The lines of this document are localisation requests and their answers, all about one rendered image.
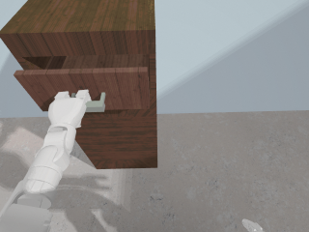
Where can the robot right hand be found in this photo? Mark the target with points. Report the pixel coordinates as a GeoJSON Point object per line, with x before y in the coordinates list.
{"type": "Point", "coordinates": [251, 226]}

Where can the cabinet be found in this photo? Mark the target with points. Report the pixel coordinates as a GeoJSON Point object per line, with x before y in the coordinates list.
{"type": "Point", "coordinates": [115, 138]}

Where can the robot left hand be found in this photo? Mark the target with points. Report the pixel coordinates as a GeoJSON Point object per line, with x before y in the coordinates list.
{"type": "Point", "coordinates": [65, 109]}

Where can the drawer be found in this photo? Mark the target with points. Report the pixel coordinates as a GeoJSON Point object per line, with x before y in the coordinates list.
{"type": "Point", "coordinates": [124, 78]}

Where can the left robot forearm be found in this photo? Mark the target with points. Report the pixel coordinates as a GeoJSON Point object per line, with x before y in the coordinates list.
{"type": "Point", "coordinates": [39, 186]}

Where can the handle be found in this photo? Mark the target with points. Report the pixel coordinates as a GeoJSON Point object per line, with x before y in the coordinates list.
{"type": "Point", "coordinates": [94, 106]}

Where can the left robot upper arm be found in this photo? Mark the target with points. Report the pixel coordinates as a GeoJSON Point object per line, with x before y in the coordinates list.
{"type": "Point", "coordinates": [22, 218]}

